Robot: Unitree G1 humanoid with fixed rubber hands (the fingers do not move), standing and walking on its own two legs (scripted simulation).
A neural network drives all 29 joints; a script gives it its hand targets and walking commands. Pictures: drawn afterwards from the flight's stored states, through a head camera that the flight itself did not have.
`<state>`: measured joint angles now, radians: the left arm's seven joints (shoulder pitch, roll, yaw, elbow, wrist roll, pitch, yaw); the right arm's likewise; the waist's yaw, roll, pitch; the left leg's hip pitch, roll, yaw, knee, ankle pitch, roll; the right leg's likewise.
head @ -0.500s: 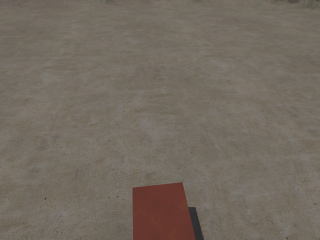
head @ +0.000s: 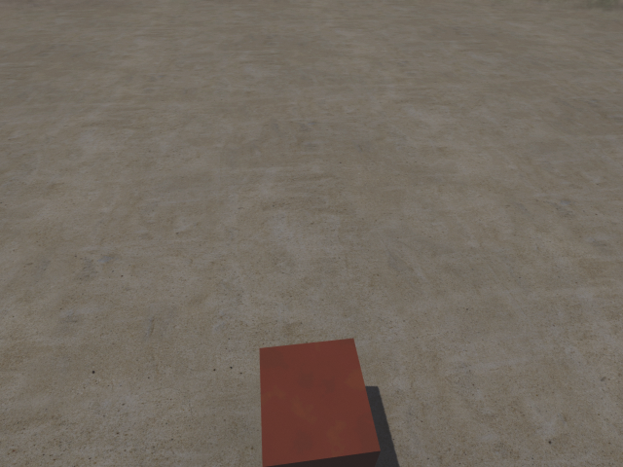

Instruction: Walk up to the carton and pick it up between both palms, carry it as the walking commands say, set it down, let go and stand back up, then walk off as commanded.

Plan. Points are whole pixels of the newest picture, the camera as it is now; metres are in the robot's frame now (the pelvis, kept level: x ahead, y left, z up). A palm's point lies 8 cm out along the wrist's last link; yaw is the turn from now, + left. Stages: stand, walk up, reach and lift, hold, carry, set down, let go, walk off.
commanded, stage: stand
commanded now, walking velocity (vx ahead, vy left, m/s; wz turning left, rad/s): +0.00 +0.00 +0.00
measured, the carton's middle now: (313, 417) +0.43 -0.01 -0.62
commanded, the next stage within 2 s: walk off in 0.50 s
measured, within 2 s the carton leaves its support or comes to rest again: neither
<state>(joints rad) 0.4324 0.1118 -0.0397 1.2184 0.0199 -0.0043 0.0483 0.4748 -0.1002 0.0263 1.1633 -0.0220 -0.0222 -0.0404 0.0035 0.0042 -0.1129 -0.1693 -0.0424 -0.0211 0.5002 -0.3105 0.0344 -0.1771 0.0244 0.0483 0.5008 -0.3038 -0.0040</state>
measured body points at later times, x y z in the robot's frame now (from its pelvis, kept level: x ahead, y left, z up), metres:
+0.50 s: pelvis -0.03 +0.00 +0.00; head -0.07 +0.00 +0.45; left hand -0.11 +0.19 -0.16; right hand -0.11 -0.18 -0.17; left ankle -0.03 +0.10 -0.74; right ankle -0.02 -0.12 -0.74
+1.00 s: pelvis -0.05 -0.06 -0.01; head -0.06 -0.07 +0.44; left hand -0.08 +0.18 -0.16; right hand -0.09 -0.27 -0.17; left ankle -0.03 +0.10 -0.74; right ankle -0.03 -0.15 -0.74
